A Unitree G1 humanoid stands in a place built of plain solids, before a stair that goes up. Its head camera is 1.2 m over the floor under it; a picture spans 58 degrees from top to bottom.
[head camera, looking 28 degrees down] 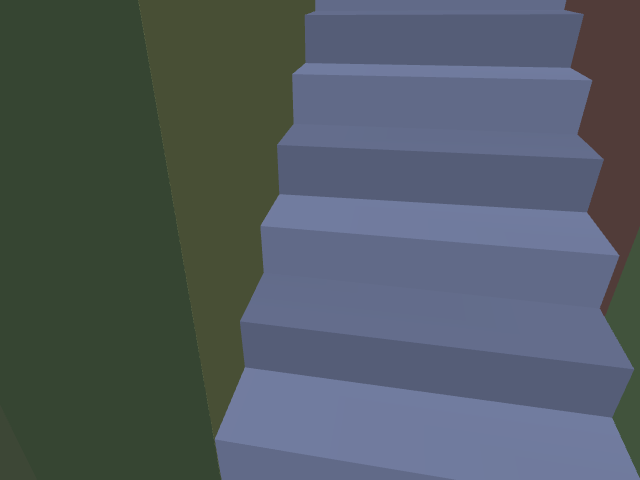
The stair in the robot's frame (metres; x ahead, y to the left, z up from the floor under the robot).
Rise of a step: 0.19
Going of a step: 0.25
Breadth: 1.26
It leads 10 degrees to the right of straight ahead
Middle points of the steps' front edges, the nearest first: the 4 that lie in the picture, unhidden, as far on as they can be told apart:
0.92 -0.29 0.39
1.16 -0.33 0.58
1.41 -0.37 0.78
1.67 -0.42 0.98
